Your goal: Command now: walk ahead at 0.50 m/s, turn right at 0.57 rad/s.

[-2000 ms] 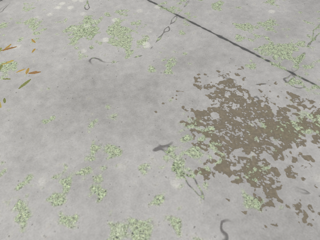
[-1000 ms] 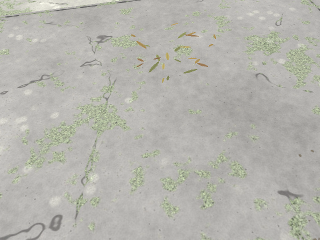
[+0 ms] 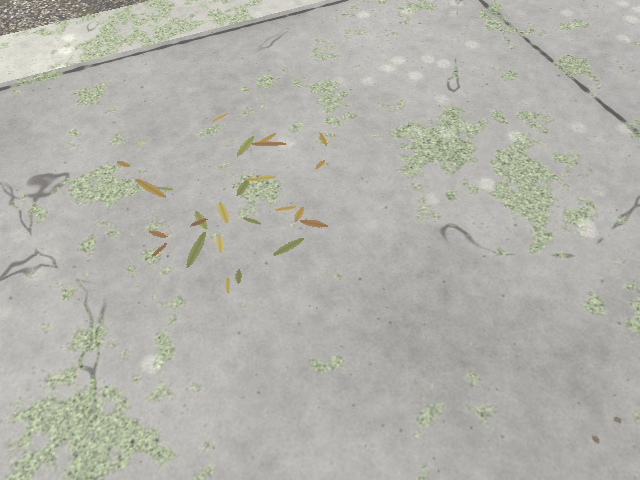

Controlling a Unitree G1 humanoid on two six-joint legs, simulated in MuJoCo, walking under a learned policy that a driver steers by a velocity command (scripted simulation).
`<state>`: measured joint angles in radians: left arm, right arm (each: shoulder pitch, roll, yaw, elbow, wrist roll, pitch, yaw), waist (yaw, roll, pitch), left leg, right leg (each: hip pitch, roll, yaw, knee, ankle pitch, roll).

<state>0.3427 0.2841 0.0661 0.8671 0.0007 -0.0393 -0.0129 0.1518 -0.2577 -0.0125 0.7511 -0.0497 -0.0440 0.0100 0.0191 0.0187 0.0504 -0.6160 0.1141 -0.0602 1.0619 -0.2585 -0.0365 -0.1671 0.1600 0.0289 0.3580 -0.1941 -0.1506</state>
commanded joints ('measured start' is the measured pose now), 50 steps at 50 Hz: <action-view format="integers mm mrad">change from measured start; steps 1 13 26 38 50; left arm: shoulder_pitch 32 62 -110 -317 -48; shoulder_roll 145 164 46 42 45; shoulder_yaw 34 26 -27 -43 -13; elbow -56 -40 -112 -174 -33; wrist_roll -4 17 44 32 11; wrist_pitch -20 -35 4 -20 -77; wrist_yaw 5 19 -27 -12 18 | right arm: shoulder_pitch -22 122 232 330 221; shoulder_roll -72 -158 -104 -136 -31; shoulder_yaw -14 -39 -41 -48 -51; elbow -65 -27 95 192 146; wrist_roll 1 14 42 33 21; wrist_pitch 11 -40 -60 -40 30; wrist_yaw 5 -5 2 -11 24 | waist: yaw -5 -90 -16 -34 -45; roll -48 -64 66 55 -86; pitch -12 -137 -12 3 -10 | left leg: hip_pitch -17 456 513 660 38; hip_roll -20 -124 79 105 -28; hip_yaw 64 76 -104 -24 19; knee -137 -614 -932 -766 60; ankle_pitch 122 139 302 696 43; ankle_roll -30 109 244 195 94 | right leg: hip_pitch -24 133 -482 -273 39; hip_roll -232 -241 -230 -165 -414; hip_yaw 227 206 -6 -94 21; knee -144 262 653 184 -224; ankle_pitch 354 675 3 41 190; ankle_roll -112 12 126 67 4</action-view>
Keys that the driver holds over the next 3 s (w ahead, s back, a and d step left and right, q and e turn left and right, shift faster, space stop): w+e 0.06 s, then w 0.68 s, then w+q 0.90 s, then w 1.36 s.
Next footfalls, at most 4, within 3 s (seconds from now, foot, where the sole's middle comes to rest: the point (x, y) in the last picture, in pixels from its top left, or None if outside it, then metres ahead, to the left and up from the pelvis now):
0.28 left None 0.34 0.13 -0.78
0.80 right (392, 426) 0.58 -0.10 -0.78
1.36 left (312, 314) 0.86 0.08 -0.78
1.90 right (335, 205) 1.21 0.03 -0.78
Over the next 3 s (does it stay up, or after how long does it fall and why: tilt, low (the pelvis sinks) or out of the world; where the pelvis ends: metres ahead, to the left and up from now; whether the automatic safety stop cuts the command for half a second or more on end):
stays up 1.55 0.29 -0.02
